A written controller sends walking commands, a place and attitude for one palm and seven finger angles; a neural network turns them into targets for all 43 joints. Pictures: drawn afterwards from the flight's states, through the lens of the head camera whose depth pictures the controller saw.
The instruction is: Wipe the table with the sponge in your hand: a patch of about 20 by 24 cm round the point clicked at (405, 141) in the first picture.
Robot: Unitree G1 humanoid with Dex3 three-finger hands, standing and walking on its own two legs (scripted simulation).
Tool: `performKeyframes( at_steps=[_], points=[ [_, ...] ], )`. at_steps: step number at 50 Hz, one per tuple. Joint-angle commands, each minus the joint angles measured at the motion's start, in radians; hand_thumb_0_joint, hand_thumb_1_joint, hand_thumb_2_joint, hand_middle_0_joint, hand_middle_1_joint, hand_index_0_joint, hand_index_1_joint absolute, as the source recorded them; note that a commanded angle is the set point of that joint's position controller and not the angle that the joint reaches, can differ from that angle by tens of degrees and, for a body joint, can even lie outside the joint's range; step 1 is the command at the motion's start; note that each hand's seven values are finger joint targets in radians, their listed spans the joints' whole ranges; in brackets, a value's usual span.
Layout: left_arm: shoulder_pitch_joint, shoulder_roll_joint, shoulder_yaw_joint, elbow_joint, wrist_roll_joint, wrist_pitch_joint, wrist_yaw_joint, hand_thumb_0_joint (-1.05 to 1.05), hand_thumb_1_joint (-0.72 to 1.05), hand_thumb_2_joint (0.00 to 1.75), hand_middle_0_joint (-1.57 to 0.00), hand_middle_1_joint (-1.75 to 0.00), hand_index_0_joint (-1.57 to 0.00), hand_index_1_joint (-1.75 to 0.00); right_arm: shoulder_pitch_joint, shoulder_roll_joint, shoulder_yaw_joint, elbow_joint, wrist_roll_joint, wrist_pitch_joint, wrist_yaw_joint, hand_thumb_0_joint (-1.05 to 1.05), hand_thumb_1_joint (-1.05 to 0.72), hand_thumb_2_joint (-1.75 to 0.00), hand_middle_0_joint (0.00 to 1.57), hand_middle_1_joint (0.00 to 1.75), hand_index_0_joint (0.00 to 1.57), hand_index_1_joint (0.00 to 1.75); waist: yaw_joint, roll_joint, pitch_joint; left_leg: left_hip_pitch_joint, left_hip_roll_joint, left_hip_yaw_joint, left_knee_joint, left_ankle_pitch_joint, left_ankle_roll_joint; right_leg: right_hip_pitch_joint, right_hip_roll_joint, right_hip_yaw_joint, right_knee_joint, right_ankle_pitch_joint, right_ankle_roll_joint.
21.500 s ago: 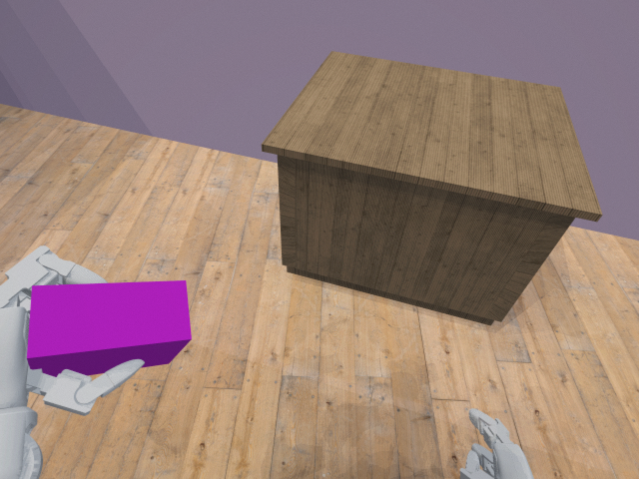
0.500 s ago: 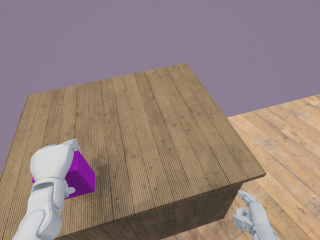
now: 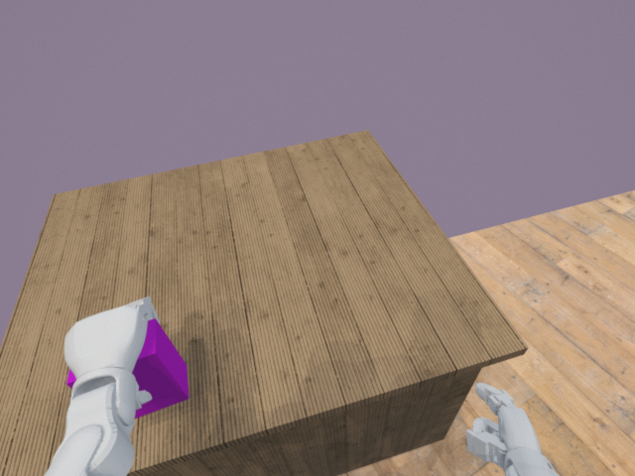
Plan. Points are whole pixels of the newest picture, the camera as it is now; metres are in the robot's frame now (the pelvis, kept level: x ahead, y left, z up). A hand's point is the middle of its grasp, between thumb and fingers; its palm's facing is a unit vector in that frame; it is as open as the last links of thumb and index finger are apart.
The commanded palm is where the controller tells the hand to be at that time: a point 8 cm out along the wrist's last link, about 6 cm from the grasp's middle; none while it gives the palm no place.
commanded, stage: move the sponge above the wiping area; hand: left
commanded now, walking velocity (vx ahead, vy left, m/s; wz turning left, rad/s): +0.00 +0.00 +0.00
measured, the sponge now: (140, 380) +0.22 +0.30 -0.03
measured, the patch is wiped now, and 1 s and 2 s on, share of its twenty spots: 0.00 0.00 0.00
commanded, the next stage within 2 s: none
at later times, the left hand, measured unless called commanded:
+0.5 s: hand (131, 377) +0.21 +0.29 +0.01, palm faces -0.10 -0.13 -0.99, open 10.1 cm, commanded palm +0.19 +0.28 +0.07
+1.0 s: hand (147, 393) +0.20 +0.28 -0.02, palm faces -0.20 -0.18 -0.96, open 10.1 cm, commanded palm +0.19 +0.28 +0.07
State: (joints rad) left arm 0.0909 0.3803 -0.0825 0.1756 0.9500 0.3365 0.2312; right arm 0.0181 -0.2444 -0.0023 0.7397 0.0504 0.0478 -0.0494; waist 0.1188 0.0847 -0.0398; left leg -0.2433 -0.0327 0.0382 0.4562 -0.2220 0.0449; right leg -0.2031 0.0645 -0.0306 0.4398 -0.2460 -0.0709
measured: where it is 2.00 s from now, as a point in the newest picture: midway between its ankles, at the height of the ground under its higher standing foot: outside the picture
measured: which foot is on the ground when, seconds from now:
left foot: down 0.00-1.00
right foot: down 0.00-1.00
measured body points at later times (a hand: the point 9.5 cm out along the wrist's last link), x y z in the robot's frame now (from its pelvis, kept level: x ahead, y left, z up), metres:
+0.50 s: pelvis +0.00 +0.00 +0.00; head -0.01 -0.04 +0.45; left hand +0.21 +0.30 +0.06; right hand +0.23 -0.22 -0.10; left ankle +0.01 +0.09 -0.74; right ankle -0.01 -0.08 -0.74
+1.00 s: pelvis -0.01 +0.00 +0.00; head -0.01 -0.03 +0.45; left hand +0.21 +0.28 +0.04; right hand +0.23 -0.22 -0.09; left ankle +0.01 +0.09 -0.74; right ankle -0.01 -0.08 -0.74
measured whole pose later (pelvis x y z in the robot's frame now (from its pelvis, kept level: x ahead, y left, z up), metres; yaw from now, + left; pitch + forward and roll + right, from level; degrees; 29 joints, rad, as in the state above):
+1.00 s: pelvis -0.01 +0.00 +0.00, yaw +1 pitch +0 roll +0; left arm 0.13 0.36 -0.13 0.21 0.93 0.31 0.11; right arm 0.03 -0.26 0.00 0.71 0.04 0.05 -0.05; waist 0.11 0.08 -0.03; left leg -0.25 -0.04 0.02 0.46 -0.21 0.05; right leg -0.20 0.06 -0.04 0.44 -0.24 -0.07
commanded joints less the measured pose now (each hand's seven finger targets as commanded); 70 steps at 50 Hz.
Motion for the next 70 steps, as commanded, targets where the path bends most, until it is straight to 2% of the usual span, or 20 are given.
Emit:
performKeyframes(
  at_steps=[1,4,10,13,19,24,29,30,33,36,42,46,50,52,55,57,60,64,67,70],
  points=[
    [-0.175,0.116,0.001,-0.122,0.000,0.034,-0.037,0.00,0.10,1.30,-1.20,-1.60,-1.20,-1.60,-0.186,-0.125,-0.026,-0.174,0.007,-0.037,-0.004,0.00,-0.90,-0.90,0.20,0.30,0.20,0.30,-0.025,-0.097,-0.147,0.080,-0.001,-0.137,-0.041,0.180,0.001,0.007,-0.043,0.157,-0.082,0.189,-0.013],
    [-0.195,0.191,0.062,-0.124,0.028,-0.021,-0.050,0.00,0.10,1.30,-1.20,-1.60,-1.20,-1.60,-0.161,-0.124,-0.028,-0.172,-0.005,-0.041,-0.006,0.00,-0.90,-0.90,0.20,0.30,0.20,0.30,-0.019,-0.121,-0.182,0.076,-0.010,-0.132,-0.019,0.200,0.013,0.032,-0.046,0.177,-0.072,0.245,-0.010],
    [-0.276,0.326,0.202,-0.309,0.100,-0.154,0.057,0.00,0.10,1.30,-1.20,-1.60,-1.20,-1.60,-0.142,-0.120,-0.042,-0.174,-0.035,-0.066,-0.011,0.00,-0.90,-0.90,0.20,0.30,0.20,0.30,0.013,0.090,-0.264,0.148,0.002,-0.147,0.009,0.265,-0.002,0.012,-0.036,0.210,-0.044,0.263,-0.037],
    [-0.195,0.249,0.171,-0.254,0.084,-0.124,0.103,0.00,0.10,1.30,-1.20,-1.60,-1.20,-1.60,-0.153,-0.114,-0.047,-0.173,-0.025,-0.073,0.000,0.00,-0.90,-0.90,0.20,0.30,0.20,0.30,0.009,0.082,-0.237,0.134,0.009,-0.140,0.012,0.263,-0.012,-0.012,-0.038,0.189,-0.045,0.238,-0.038],
    [-0.044,0.144,0.085,-0.116,-0.023,0.012,0.031,0.00,0.10,1.30,-1.20,-1.60,-1.20,-1.60,-0.190,-0.127,-0.044,-0.166,0.011,-0.046,0.005,0.00,-0.90,-0.90,0.20,0.30,0.20,0.30,0.003,-0.143,-0.171,0.071,0.001,-0.127,-0.021,0.222,-0.001,0.046,-0.053,0.183,-0.068,0.281,-0.007],
    [-0.108,0.106,-0.005,-0.187,-0.009,-0.010,-0.048,0.00,0.10,1.30,-1.20,-1.60,-1.20,-1.60,-0.179,-0.123,-0.037,-0.190,0.002,-0.047,0.007,0.00,-0.90,-0.90,0.20,0.30,0.20,0.30,-0.026,-0.117,-0.140,0.085,-0.001,-0.134,-0.020,0.204,0.016,0.007,-0.051,0.174,-0.078,0.246,-0.008],
    [-0.231,0.252,0.126,-0.320,0.073,-0.147,0.018,0.00,0.10,1.30,-1.20,-1.60,-1.20,-1.60,-0.150,-0.110,-0.045,-0.185,-0.030,-0.072,-0.006,0.00,-0.90,-0.90,0.20,0.30,0.20,0.30,-0.005,0.007,-0.213,0.152,0.005,-0.142,0.004,0.217,0.016,-0.008,-0.040,0.200,-0.066,0.215,-0.024],
    [-0.265,0.332,0.198,-0.357,0.091,-0.161,0.047,0.00,0.10,1.30,-1.20,-1.60,-1.20,-1.60,-0.142,-0.120,-0.044,-0.174,-0.038,-0.071,-0.010,0.00,-0.90,-0.90,0.20,0.30,0.20,0.30,0.006,0.057,-0.228,0.157,0.010,-0.156,0.000,0.214,0.006,-0.008,-0.032,0.215,-0.061,0.198,-0.035],
    [-0.224,0.308,0.224,-0.291,0.109,-0.144,0.114,0.00,0.10,1.30,-1.20,-1.60,-1.20,-1.60,-0.162,-0.116,-0.043,-0.164,-0.036,-0.067,-0.011,0.00,-0.90,-0.90,0.20,0.30,0.20,0.30,0.018,0.057,-0.230,0.134,0.008,-0.132,0.011,0.213,-0.009,-0.018,-0.033,0.216,-0.064,0.173,-0.044],
    [-0.192,0.255,0.198,-0.232,0.062,-0.073,0.126,0.00,0.10,1.30,-1.20,-1.60,-1.20,-1.60,-0.189,-0.113,-0.044,-0.160,-0.011,-0.056,-0.010,0.00,-0.90,-0.90,0.20,0.30,0.20,0.30,0.019,0.018,-0.210,0.112,0.007,-0.132,-0.012,0.192,-0.010,0.009,-0.038,0.211,-0.072,0.167,-0.033],
    [-0.103,0.080,-0.015,-0.104,-0.040,0.061,-0.032,0.00,0.10,1.30,-1.20,-1.60,-1.20,-1.60,-0.219,-0.121,-0.024,-0.176,0.020,-0.031,-0.004,0.00,-0.90,-0.90,0.20,0.30,0.20,0.30,-0.023,-0.117,-0.087,0.072,0.000,-0.133,-0.049,0.152,0.006,-0.001,-0.050,0.172,-0.110,0.157,-0.007],
    [-0.171,0.108,-0.024,-0.168,-0.013,-0.011,-0.097,0.00,0.10,1.30,-1.20,-1.60,-1.20,-1.60,-0.178,-0.123,-0.025,-0.193,0.001,-0.042,-0.007,0.00,-0.90,-0.90,0.20,0.30,0.20,0.30,-0.039,-0.111,-0.124,0.081,-0.007,-0.135,-0.031,0.142,0.023,-0.004,-0.042,0.171,-0.098,0.156,-0.010],
    [-0.283,0.270,0.123,-0.351,0.062,-0.170,-0.022,0.00,0.10,1.30,-1.20,-1.60,-1.20,-1.60,-0.139,-0.114,-0.040,-0.187,-0.035,-0.073,-0.013,0.00,-0.90,-0.90,0.20,0.30,0.20,0.30,-0.005,0.021,-0.236,0.153,0.010,-0.166,-0.009,0.192,0.014,-0.012,-0.030,0.196,-0.059,0.176,-0.024],
    [-0.267,0.287,0.176,-0.363,0.090,-0.198,0.051,0.00,0.10,1.30,-1.20,-1.60,-1.20,-1.60,-0.137,-0.106,-0.044,-0.182,-0.039,-0.081,-0.014,0.00,-0.90,-0.90,0.20,0.30,0.20,0.30,0.011,0.094,-0.265,0.164,0.018,-0.155,-0.004,0.213,-0.006,-0.022,-0.026,0.185,-0.039,0.154,-0.035],
    [-0.222,0.326,0.253,-0.359,0.105,-0.152,0.135,0.00,0.10,1.30,-1.20,-1.60,-1.20,-1.60,-0.151,-0.121,-0.046,-0.177,-0.039,-0.070,-0.010,0.00,-0.90,-0.90,0.20,0.30,0.20,0.30,0.034,0.103,-0.263,0.145,0.020,-0.159,-0.002,0.236,-0.032,-0.024,-0.019,0.209,-0.038,0.149,-0.052],
    [-0.161,0.245,0.204,-0.269,0.088,-0.084,0.164,0.00,0.10,1.30,-1.20,-1.60,-1.20,-1.60,-0.179,-0.115,-0.047,-0.170,-0.021,-0.062,-0.002,0.00,-0.90,-0.90,0.20,0.30,0.20,0.30,0.031,0.029,-0.231,0.115,0.023,-0.142,-0.003,0.227,-0.029,-0.026,-0.026,0.195,-0.045,0.152,-0.045],
    [-0.050,0.167,0.152,-0.140,0.004,0.043,0.122,0.00,0.10,1.30,-1.20,-1.60,-1.20,-1.60,-0.221,-0.122,-0.044,-0.156,0.007,-0.041,0.013,0.00,-0.90,-0.90,0.20,0.30,0.20,0.30,0.035,-0.076,-0.173,0.079,0.012,-0.133,-0.034,0.216,-0.023,0.032,-0.041,0.191,-0.069,0.208,-0.025],
    [0.007,0.081,-0.001,-0.111,-0.072,0.134,-0.030,0.00,0.10,1.30,-1.20,-1.60,-1.20,-1.60,-0.239,-0.132,-0.024,-0.179,0.030,-0.013,0.008,0.00,-0.90,-0.90,0.20,0.30,0.20,0.30,-0.014,-0.181,-0.109,0.053,0.000,-0.126,-0.038,0.199,0.005,0.061,-0.057,0.177,-0.082,0.277,0.003],
    [-0.116,0.098,-0.042,-0.185,-0.032,0.083,-0.103,0.00,0.10,1.30,-1.20,-1.60,-1.20,-1.60,-0.218,-0.130,-0.015,-0.200,0.014,-0.020,0.000,0.00,-0.90,-0.90,0.20,0.30,0.20,0.30,-0.039,-0.135,-0.094,0.064,-0.010,-0.139,-0.029,0.155,0.023,0.009,-0.050,0.175,-0.097,0.195,-0.004],
    [-0.241,0.204,0.041,-0.349,0.003,-0.063,-0.087,0.00,0.10,1.30,-1.20,-1.60,-1.20,-1.60,-0.170,-0.119,-0.026,-0.204,-0.014,-0.056,-0.014,0.00,-0.90,-0.90,0.20,0.30,0.20,0.30,-0.029,-0.017,-0.178,0.132,-0.004,-0.155,-0.013,0.168,0.029,0.000,-0.035,0.192,-0.080,0.185,-0.016]
  ],
)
